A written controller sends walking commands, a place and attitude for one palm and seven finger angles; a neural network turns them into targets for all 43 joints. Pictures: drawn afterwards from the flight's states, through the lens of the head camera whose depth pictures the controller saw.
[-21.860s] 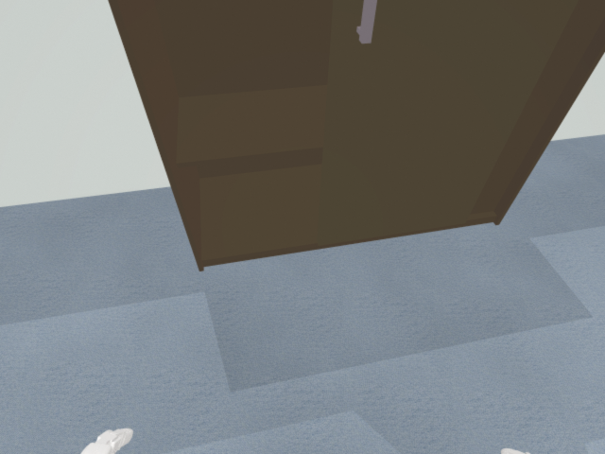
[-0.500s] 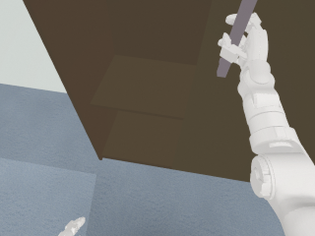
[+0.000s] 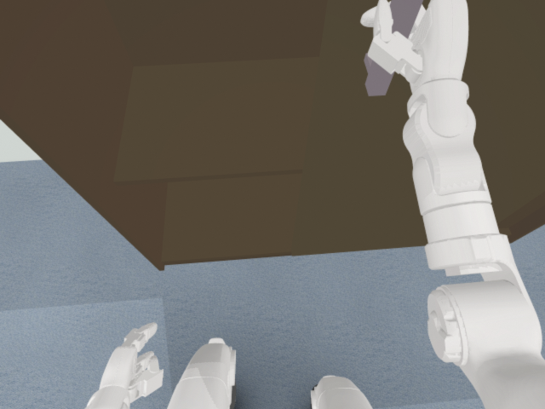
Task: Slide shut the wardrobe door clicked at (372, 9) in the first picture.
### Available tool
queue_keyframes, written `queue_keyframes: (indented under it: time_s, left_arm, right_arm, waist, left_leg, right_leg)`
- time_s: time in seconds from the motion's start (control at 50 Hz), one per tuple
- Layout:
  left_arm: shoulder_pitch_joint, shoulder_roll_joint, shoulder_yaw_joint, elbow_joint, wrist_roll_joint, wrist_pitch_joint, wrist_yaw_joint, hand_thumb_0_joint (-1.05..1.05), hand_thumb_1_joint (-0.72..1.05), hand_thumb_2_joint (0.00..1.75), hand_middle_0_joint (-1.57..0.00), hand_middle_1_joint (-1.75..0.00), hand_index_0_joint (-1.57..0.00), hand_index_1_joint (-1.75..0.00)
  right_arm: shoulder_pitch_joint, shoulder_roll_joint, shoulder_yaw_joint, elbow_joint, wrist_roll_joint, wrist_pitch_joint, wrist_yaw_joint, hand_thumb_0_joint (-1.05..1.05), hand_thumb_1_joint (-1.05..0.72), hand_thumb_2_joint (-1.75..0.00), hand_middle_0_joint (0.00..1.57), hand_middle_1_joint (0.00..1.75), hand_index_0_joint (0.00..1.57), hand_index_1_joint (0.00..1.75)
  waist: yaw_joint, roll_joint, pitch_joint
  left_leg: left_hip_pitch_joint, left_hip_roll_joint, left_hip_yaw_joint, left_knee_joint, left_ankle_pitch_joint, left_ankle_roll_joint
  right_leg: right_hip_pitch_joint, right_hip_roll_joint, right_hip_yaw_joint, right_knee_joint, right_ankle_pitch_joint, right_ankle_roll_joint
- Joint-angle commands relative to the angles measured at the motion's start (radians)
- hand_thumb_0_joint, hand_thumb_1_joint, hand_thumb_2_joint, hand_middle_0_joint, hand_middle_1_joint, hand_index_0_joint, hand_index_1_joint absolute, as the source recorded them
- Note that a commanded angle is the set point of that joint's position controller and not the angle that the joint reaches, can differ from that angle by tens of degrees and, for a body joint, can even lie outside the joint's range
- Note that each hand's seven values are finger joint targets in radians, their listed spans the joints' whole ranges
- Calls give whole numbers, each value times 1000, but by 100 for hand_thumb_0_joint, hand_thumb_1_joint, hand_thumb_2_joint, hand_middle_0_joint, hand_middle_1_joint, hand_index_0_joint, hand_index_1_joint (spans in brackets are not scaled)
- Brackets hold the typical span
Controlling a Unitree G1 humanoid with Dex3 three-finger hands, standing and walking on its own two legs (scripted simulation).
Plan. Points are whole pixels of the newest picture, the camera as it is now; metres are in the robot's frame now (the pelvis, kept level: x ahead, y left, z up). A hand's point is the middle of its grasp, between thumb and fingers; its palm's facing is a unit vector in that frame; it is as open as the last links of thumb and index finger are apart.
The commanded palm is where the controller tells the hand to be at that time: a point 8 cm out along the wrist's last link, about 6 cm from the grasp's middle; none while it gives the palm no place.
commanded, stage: step sideways, sliding the door along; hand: right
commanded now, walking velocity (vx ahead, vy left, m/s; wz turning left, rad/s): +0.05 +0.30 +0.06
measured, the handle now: out of the picture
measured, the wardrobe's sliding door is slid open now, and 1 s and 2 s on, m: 0.48 0.31 0.26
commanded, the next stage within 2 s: stop walking and hold the door there in 1.60 s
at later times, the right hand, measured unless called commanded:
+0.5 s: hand (344, 37) +0.48 -0.09 +0.22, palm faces +0.35 +0.93 -0.09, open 6.6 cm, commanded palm +0.45 -0.04 +0.21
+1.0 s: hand (227, 48) +0.47 +0.04 +0.22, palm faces -0.03 +1.00 +0.03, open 6.8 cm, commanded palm +0.46 +0.04 +0.21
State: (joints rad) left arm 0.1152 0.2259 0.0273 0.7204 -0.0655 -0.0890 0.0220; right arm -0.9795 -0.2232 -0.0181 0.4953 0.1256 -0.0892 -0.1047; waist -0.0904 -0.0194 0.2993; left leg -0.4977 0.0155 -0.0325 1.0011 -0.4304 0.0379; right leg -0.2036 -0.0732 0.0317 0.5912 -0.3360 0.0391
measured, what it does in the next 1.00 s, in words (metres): walks ahead: left foot, then right foot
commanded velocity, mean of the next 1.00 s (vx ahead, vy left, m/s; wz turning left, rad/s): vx -0.21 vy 0.07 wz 0.19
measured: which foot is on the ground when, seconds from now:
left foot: up 0.00-0.18, down 0.20-1.00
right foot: down 0.00-0.22, up 0.24-0.32, down 0.34-1.00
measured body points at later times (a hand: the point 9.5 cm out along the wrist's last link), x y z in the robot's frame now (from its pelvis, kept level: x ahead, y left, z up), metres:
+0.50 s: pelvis +0.11 +0.13 +0.00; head +0.20 +0.11 +0.44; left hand +0.35 +0.31 -0.10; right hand +0.46 -0.14 +0.22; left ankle +0.15 +0.26 -0.71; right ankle +0.05 -0.04 -0.73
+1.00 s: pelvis +0.17 +0.12 -0.01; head +0.27 +0.10 +0.43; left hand +0.44 +0.26 -0.10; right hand +0.46 -0.02 +0.21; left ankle +0.18 +0.24 -0.72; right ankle +0.08 -0.01 -0.71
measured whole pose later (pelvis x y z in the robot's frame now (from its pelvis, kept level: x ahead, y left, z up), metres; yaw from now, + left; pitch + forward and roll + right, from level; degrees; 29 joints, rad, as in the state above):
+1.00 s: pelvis +0.17 +0.12 -0.01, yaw -5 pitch +0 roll +1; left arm -0.03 0.14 -0.03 0.57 -0.02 -0.12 -0.05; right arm -0.24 -0.04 0.24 -0.45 0.00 -0.11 -0.11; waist -0.10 -0.01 0.24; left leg -0.33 0.00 0.02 0.70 -0.31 0.02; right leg -0.24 -0.13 -0.12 0.76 -0.39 0.02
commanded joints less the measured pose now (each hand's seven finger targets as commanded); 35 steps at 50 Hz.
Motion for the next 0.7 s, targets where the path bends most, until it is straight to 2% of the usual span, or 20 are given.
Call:
queue_keyframes:
  time_s: [0.0, 0.12, 0.16, 0.18, 0.2, 0.22, 0.24, 0.28, 0.3, 0.32, 0.34, 0.38, 0.44, 0.48, 0.52, 0.56, 0.6, 0.62, 0.66, 0.68]
  left_arm:
    - [12, 127, 58, -148, -2, -34, -7, 0, 90, 90, -20, -30, -20, -30]
    - [-56, 110, 49, -189, 5, -58, -11, 0, 90, 90, -20, -30, -20, -30]
    - [-54, 81, 45, -189, -6, -62, -11, 0, 90, 90, -20, -30, -20, -30]
    - [-48, 47, 41, -180, -6, -61, -6, 0, 90, 90, -20, -30, -20, -30]
    - [-79, 33, 36, -172, 4, -73, 5, 0, 90, 90, -20, -30, -20, -30]
    - [-97, 43, 27, -157, 0, -80, 19, 0, 90, 90, -20, -30, -20, -30]
    - [-93, 41, 21, -162, 4, -75, 27, 0, 90, 90, -20, -30, -20, -30]
    - [-125, 44, 13, -152, 7, -92, 33, 0, 90, 90, -20, -30, -20, -30]
    - [-129, 58, 21, -158, 7, -94, 31, 0, 90, 90, -20, -30, -20, -30]
    - [-162, 103, 38, -190, 8, -98, 26, 0, 90, 90, -20, -30, -20, -30]
    - [-143, 81, 39, -213, 4, -90, -7, 0, 90, 90, -20, -30, -20, -30]
    - [-124, 65, 40, -217, 15, -104, -32, 0, 90, 90, -20, -30, -20, -30]
    - [-110, 81, 40, -229, 5, -126, -49, 0, 90, 90, -20, -30, -20, -30]
    - [-111, 83, 32, -259, 0, -130, -53, 0, 90, 90, -20, -30, -20, -30]
    - [-125, 62, 31, -258, 11, -129, -33, 0, 90, 90, -20, -30, -20, -30]
    - [-108, 45, 29, -245, 15, -122, -30, 0, 90, 90, -20, -30, -20, -30]
    - [-104, 47, 27, -240, 15, -109, -34, 0, 90, 90, -20, -30, -20, -30]
    - [-121, 67, 38, -244, 13, -106, -31, 0, 90, 90, -20, -30, -20, -30]
    - [-132, 71, 46, -291, 12, -109, -66, 0, 90, 90, -20, -30, -20, -30]
    - [-132, 52, 38, -311, 17, -112, -78, 0, 90, 90, -20, -30, -20, -30]
  right_arm:
    - [-636, 149, 214, -413, -50, -111, 104, 0, -90, -90, 45, 140, 45, 140]
    - [-499, 117, 208, -485, -47, -106, 112, 0, -90, -90, 45, 140, 45, 140]
    - [-421, 75, 184, -552, -68, -98, 110, 0, -90, -90, 45, 140, 45, 140]
    - [-388, 10, 156, -579, -83, -83, 103, 0, -90, -90, 45, 140, 45, 140]
    - [-341, -34, 124, -607, -85, -61, 98, 0, -90, -90, 45, 140, 45, 140]
    - [-287, -23, 133, -646, -86, -41, 88, 0, -90, -90, 45, 140, 45, 140]
    - [-293, 8, 151, -699, -75, -45, 87, 0, -90, -90, 45, 140, 45, 140]
    - [-265, 70, 196, -806, -61, -59, 75, 0, -90, -90, 45, 140, 45, 140]
    - [-249, 96, 214, -832, -55, -70, 70, 0, -90, -90, 45, 140, 45, 140]
    - [-233, 127, 238, -883, -46, -87, 69, 0, -90, -90, 45, 140, 45, 140]
    - [-217, 180, 276, -872, -46, -92, 76, 0, -90, -90, 45, 140, 45, 140]
    - [-252, 195, 296, -932, -61, -106, 84, 0, -90, -90, 45, 140, 45, 140]
    - [-132, 184, 298, -903, -67, -95, 76, 0, -90, -90, 45, 140, 45, 140]
    - [-63, 183, 315, -948, -84, -90, 90, 0, -90, -90, 45, 140, 45, 140]
    - [11, 148, 316, -951, -105, -88, 83, 0, -90, -90, 45, 140, 45, 140]
    - [62, 191, 352, -1048, -97, -90, 75, 0, -90, -90, 45, 140, 45, 140]
    - [114, 244, 411, -1128, -95, -102, 73, 0, -90, -90, 45, 140, 45, 140]
    - [124, 247, 432, -1196, -93, -113, 67, 0, -90, -90, 45, 140, 45, 140]
    - [194, 313, 481, -1181, -84, -129, 84, 0, -90, -90, 45, 140, 45, 140]
    - [196, 344, 512, -1211, -92, -142, 92, 0, -90, -90, 45, 140, 45, 140]
  waist:
    - [159, -161, -632]
    - [126, -308, -564]
    - [109, -101, -603]
    - [116, 159, -661]
    - [97, 287, -668]
    - [101, 243, -633]
    - [105, 311, -637]
    - [129, 267, -658]
    - [129, 184, -698]
    - [114, -78, -695]
    - [93, -203, -737]
    - [112, -254, -666]
    - [98, -272, -621]
    - [87, -91, -640]
    - [99, 200, -628]
    - [83, 262, -591]
    - [93, 208, -671]
    - [104, 117, -725]
    - [81, -70, -750]
    - [82, -144, -702]
  left_leg:
    - [-70, 38, 37, -141, 138, -32]
    - [234, -12, 135, -353, 302, -49]
    - [478, 25, 90, -516, 738, -34]
    - [652, 166, -82, -496, 1064, 23]
    - [667, 269, -200, -522, 1251, 65]
    - [604, 299, -198, -517, 1318, 72]
    - [598, 266, -161, -480, 1209, 57]
    - [626, 194, -37, -348, 1182, 22]
    - [522, 135, 46, -267, 1036, -35]
    - [231, 45, 100, -181, 627, -85]
    - [83, 29, 68, -90, 64, -65]
    - [34, 25, 38, -100, -32, -43]
    - [125, 7, 71, -348, 180, -24]
    - [301, 9, 75, -511, 606, -39]
    - [538, 163, -124, -468, 1335, -3]
    - [600, 213, -212, -409, 1530, 32]
    - [608, 179, -165, -329, 1416, 19]
    - [493, 119, -96, -277, 1244, -30]
    - [119, 26, 10, -140, 290, -57]
    - [28, 1, 35, -118, 30, -47]
  right_leg:
    - [510, -267, 90, -56, 784, -206]
    - [316, -191, -93, 40, 736, -82]
    - [169, -81, -120, 258, 554, -36]
    - [-31, 28, -120, 373, 244, -32]
    - [-126, 99, -69, 457, -194, -23]
    - [-131, 72, -28, 431, -263, -22]
    - [-110, 38, -2, 319, -230, -33]
    - [-44, 32, -53, -35, 11, -44]
    - [139, -29, -63, -169, 448, -58]
    - [382, -192, 61, -123, 892, -107]
    - [475, -297, 152, -91, 1148, -176]
    - [489, -253, 42, -53, 1076, -190]
    - [495, -195, -72, 77, 1079, -123]
    - [393, -132, -112, 224, 917, -86]
    - [51, -14, -130, 264, 323, -31]
    - [-102, 20, -84, 161, -66, -30]
    - [-18, -18, -94, -40, 125, -50]
    - [177, -72, -102, -108, 555, -67]
    - [476, -270, 3, -40, 1160, -166]
    - [531, -283, -41, -31, 1206, -174]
